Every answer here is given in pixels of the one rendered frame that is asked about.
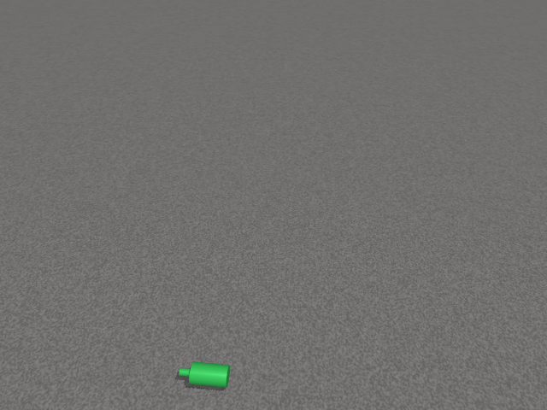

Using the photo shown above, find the bottle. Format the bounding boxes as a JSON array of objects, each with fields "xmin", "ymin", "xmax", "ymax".
[{"xmin": 179, "ymin": 362, "xmax": 230, "ymax": 388}]

